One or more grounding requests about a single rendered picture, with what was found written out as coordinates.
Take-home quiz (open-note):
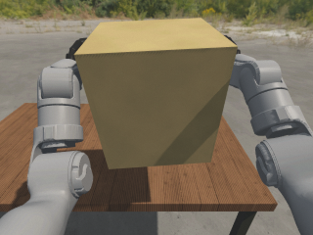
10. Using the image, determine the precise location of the left robot hand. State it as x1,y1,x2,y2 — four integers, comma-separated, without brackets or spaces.
66,37,87,61

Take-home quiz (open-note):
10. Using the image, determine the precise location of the right robot hand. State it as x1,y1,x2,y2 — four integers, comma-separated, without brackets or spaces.
224,35,241,54

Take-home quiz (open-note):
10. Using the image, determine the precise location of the table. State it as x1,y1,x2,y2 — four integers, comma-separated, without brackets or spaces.
0,103,278,235

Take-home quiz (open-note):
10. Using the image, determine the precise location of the carton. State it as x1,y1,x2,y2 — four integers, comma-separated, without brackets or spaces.
74,18,238,169

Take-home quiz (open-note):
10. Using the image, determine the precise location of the robot left forearm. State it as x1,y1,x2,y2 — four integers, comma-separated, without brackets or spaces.
26,59,84,194

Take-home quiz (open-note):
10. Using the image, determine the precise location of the robot right upper arm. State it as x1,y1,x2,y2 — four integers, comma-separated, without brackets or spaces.
255,132,313,235

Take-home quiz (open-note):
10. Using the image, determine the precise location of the robot right forearm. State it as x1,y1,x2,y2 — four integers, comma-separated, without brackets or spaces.
229,54,313,139

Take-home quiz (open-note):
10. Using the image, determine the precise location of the robot left upper arm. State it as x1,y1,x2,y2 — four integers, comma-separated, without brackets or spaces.
0,150,93,235

